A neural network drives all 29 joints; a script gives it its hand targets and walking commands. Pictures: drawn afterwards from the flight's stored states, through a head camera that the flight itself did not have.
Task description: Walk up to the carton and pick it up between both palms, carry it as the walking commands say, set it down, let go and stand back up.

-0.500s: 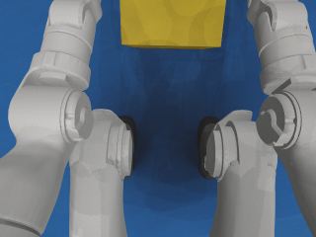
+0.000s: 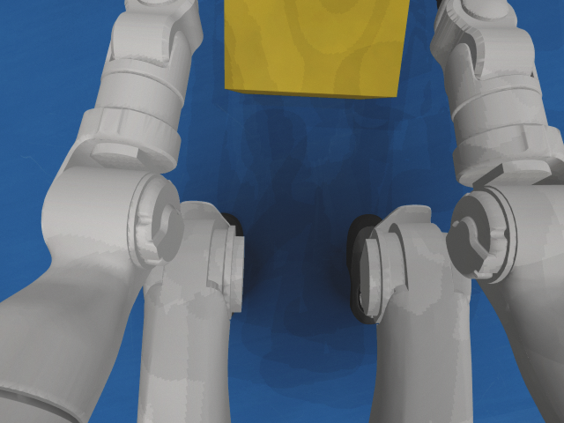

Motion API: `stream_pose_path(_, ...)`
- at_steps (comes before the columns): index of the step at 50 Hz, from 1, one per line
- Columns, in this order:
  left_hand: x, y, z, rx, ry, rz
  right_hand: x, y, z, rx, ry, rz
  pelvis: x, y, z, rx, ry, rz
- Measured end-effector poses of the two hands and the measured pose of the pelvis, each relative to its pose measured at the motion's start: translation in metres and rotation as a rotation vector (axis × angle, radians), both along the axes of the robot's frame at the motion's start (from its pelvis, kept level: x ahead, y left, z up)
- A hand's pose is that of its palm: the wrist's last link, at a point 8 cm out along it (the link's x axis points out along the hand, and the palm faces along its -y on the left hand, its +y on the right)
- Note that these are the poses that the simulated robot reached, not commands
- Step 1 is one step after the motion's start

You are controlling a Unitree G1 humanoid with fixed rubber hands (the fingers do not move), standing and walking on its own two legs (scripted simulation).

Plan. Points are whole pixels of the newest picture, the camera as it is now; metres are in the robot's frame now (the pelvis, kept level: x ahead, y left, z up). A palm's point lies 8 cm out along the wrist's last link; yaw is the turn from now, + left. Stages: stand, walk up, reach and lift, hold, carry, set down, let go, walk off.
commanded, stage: reach and lift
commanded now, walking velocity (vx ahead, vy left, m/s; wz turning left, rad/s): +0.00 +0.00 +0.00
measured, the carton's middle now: out of the picture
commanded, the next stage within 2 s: none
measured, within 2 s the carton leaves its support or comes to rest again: neither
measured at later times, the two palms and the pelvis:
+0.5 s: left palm out of the picture +0.55 +0.13 -0.10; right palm out of the picture +0.55 -0.14 -0.10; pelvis +0.00 +0.00 +0.03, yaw +0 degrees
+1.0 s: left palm out of the picture +0.53 +0.13 -0.02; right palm out of the picture +0.52 -0.14 -0.02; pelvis +0.00 +0.00 +0.08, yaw +1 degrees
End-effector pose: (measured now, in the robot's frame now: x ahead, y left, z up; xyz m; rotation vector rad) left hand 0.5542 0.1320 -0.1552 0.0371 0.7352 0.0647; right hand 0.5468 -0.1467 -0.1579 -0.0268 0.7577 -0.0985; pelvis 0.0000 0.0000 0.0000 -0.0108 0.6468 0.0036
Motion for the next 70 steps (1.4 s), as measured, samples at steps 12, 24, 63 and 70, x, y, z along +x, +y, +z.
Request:
stream_pose_path(12, 0.005, 0.005, 0.031, 0.010, -0.026, 0.021, 0.005, 0.007, 0.029, 0.003, -0.028, -0.018, -0.002, 0.001, 0.014, -0.001, 0.056, 0.009)
stream_pose_path(24, 0.000, -0.003, 0.051, 0.009, -0.026, 0.029, 0.000, 0.003, 0.053, -0.029, -0.031, -0.066, 0.004, 0.003, 0.033, -0.004, 0.112, 0.007)
stream_pose_path(63, -0.037, -0.005, 0.172, 0.053, -0.046, 0.116, -0.037, 0.012, 0.173, -0.050, -0.050, -0.115, -0.002, -0.002, 0.098, 0.000, 0.144, 0.011)
stream_pose_path(70, -0.042, -0.003, 0.194, 0.057, -0.049, 0.123, -0.044, 0.014, 0.194, -0.043, -0.053, -0.109, -0.002, -0.002, 0.110, 0.001, 0.129, 0.010)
